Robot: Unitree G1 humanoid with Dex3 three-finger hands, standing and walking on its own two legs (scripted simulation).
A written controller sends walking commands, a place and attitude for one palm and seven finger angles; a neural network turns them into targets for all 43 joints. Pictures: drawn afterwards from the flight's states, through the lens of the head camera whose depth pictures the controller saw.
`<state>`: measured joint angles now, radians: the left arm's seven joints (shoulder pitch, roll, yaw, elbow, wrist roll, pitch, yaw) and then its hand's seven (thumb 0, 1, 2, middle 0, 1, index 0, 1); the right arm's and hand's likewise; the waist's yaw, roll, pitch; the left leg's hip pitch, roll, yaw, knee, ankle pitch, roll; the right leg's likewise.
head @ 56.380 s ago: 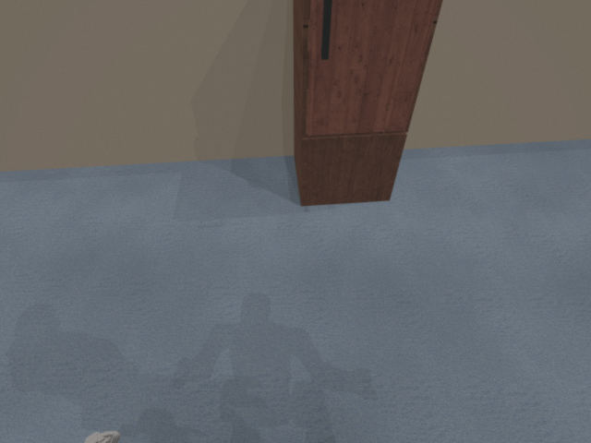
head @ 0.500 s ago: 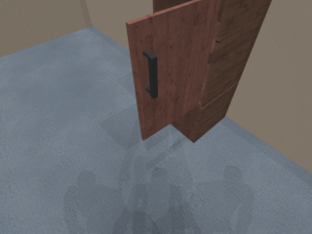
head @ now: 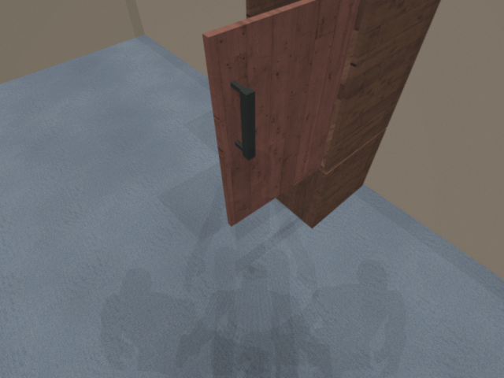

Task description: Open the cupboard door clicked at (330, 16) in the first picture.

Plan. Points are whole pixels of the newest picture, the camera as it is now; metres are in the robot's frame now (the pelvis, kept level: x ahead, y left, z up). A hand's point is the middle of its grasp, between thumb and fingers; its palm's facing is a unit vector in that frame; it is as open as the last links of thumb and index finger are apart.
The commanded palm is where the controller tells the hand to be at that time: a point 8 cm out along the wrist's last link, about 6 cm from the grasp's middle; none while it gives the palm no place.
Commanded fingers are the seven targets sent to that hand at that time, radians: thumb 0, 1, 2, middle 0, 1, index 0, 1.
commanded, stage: look to check the result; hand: left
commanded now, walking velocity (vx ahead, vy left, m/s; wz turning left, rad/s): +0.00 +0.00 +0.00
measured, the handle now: (242, 122) +0.59 +0.05 +0.06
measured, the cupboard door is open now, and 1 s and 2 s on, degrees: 87 87 87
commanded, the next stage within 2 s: stand and wait in 0.44 s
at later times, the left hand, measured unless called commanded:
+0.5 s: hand out of the picture +0.10 +0.24 -0.15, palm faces -0.03 -0.94 -0.34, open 7.4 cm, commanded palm none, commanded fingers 0.00 0.90 0.90 -0.20 -0.30 -0.20 -0.30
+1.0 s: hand out of the picture +0.11 +0.22 -0.16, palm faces -0.04 -0.95 -0.32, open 7.4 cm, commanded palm none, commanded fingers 0.00 0.90 0.90 -0.20 -0.30 -0.20 -0.30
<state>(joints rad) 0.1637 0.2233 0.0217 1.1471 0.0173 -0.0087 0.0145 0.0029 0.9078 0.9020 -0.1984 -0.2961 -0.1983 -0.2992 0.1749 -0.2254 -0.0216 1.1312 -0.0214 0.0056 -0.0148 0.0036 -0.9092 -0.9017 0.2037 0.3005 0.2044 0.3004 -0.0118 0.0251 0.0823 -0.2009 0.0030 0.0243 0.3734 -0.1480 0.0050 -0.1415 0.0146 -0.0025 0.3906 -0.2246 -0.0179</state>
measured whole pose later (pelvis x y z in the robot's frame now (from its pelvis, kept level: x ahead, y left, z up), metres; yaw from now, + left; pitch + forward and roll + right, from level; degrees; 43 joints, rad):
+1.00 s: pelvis +0.04 -0.01 +0.00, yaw -1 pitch -1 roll +0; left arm 0.11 0.30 0.01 1.13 0.01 -0.02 0.01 0.00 0.90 0.90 -0.20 -0.30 -0.20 -0.30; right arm 0.11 -0.30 -0.01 1.13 -0.02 0.00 -0.01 0.00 -0.91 -0.90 0.21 0.30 0.21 0.30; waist -0.01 0.01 0.07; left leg -0.12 0.02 0.03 0.31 -0.17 -0.01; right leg -0.05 0.03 0.00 0.30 -0.23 -0.03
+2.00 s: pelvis +0.03 -0.01 +0.00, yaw -1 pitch -1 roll +0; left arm 0.11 0.31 0.00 1.14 0.01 -0.02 0.01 0.00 0.90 0.90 -0.20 -0.30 -0.20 -0.30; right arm 0.10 -0.31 -0.01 1.13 -0.02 0.00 -0.01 0.00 -0.91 -0.90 0.21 0.30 0.21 0.30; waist -0.01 0.00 0.07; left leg -0.12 0.02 0.03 0.29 -0.16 -0.01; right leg -0.05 0.03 0.01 0.29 -0.22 -0.03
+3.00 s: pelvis -0.01 +0.00 -0.01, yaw -27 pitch +1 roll -1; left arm 0.16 0.28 0.10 0.92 0.03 0.07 -0.02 0.01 0.91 0.90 -0.20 -0.30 -0.20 -0.30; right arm 0.10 -0.19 -0.03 0.88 -0.03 0.01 -0.04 0.00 -0.91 -0.90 0.21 0.30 0.21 0.30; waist 0.04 -0.04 0.12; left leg -0.25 0.06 -0.01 0.52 -0.29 -0.03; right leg -0.52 0.07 0.06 1.04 -0.49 0.05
